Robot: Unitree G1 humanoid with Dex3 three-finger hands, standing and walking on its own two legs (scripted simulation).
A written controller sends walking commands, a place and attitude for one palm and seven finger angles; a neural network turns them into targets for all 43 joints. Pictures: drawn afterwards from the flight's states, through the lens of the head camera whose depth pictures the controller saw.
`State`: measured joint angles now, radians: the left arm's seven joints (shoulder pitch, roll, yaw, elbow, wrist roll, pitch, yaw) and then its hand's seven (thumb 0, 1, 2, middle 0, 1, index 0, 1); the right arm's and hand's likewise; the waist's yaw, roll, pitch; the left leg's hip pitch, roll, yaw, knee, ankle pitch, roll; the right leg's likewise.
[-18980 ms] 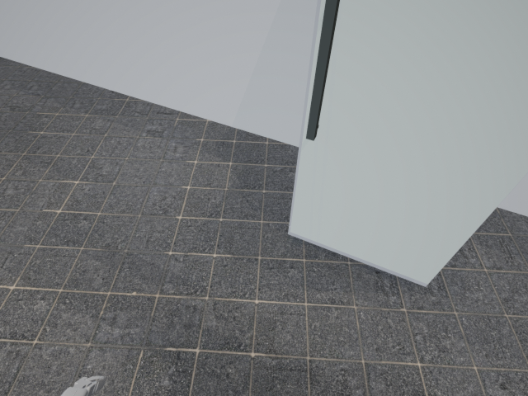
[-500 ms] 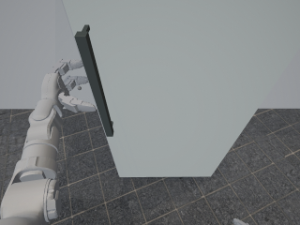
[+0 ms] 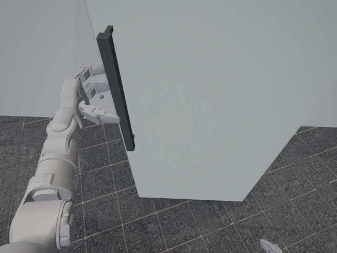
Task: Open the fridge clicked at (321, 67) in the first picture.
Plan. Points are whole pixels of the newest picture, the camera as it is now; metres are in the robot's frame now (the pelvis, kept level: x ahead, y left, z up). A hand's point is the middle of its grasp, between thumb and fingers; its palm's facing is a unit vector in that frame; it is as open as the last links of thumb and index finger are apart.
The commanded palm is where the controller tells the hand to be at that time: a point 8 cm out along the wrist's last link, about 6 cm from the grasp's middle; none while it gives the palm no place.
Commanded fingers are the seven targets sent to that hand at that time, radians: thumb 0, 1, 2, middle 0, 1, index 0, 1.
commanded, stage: move the hooked fingers beside the handle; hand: left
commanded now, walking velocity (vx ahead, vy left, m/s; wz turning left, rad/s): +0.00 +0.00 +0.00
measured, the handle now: (122, 101) +0.47 +0.16 +0.09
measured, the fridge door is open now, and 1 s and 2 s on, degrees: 0 0 0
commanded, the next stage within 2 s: none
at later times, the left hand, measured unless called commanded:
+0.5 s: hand (100, 100) +0.41 +0.18 +0.16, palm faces +0.04 -1.00 +0.00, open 13.9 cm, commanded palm +0.38 +0.23 +0.15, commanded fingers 0.00 -0.50 0.30 -0.30 -1.20 -0.30 -1.20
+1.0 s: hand (94, 100) +0.41 +0.20 +0.15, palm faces +0.03 -1.00 +0.01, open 14.0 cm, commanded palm +0.38 +0.25 +0.15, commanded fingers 0.00 -0.50 0.30 -0.30 -1.20 -0.30 -1.20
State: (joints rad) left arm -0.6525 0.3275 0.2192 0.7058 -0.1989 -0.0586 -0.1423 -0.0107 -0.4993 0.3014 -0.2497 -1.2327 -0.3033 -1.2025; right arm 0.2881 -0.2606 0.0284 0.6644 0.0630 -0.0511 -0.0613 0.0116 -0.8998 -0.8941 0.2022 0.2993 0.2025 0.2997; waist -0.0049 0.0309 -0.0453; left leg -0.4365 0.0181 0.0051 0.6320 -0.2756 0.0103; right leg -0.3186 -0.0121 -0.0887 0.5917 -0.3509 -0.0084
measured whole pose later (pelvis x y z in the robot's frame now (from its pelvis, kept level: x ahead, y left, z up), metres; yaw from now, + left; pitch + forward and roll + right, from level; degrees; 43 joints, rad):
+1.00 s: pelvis +0.00 -0.01 +0.00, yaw -2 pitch +4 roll -1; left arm -0.54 0.39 0.32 0.63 -0.22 -0.03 -0.25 -0.01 -0.50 0.30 -0.30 -1.20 -0.30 -1.20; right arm 0.29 -0.27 0.03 0.64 0.07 -0.04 -0.08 0.01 -0.90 -0.89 0.20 0.30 0.20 0.30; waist -0.03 0.03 -0.05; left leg -0.40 0.04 0.03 0.60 -0.27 0.00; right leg -0.30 0.01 -0.06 0.57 -0.34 -0.02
